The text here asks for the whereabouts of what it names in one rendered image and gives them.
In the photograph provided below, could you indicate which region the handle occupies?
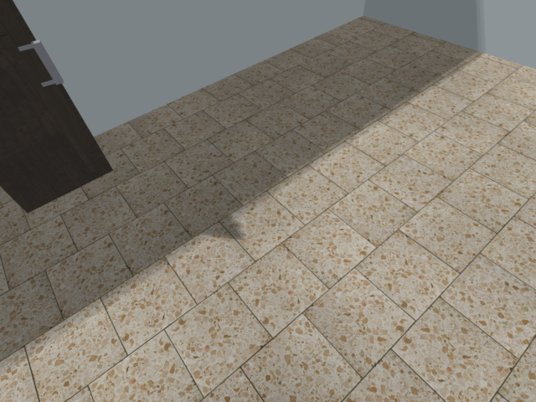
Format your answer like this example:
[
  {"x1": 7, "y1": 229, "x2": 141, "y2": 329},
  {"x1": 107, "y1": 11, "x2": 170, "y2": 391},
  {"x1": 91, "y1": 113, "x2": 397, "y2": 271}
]
[{"x1": 18, "y1": 40, "x2": 64, "y2": 87}]

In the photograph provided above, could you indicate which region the cupboard door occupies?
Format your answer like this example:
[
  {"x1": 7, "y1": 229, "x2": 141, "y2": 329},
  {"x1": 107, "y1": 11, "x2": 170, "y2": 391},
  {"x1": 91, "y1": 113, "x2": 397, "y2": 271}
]
[{"x1": 0, "y1": 0, "x2": 95, "y2": 173}]

